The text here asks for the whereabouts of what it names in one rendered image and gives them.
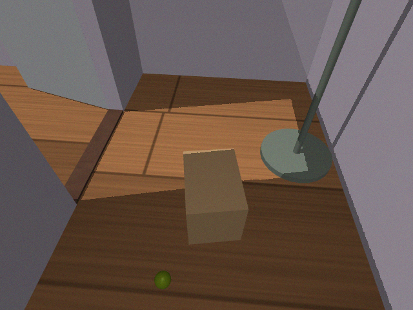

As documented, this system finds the coat stand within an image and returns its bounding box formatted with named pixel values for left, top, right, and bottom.
left=260, top=0, right=362, bottom=183

